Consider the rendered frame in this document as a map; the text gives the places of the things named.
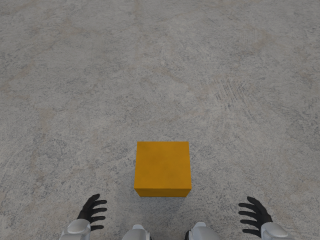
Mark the robot right forearm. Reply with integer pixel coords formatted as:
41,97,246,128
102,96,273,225
261,222,295,240

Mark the carton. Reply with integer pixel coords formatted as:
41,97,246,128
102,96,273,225
134,141,192,197

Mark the robot left forearm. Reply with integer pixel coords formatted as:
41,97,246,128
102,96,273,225
59,219,91,240

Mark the robot left shin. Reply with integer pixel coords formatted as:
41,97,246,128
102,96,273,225
132,224,145,230

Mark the robot right hand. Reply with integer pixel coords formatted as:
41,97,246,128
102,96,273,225
238,196,273,238

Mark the robot left thigh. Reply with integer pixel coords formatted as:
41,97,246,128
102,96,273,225
122,229,150,240

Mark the robot left hand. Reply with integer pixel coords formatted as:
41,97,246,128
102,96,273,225
77,193,107,231

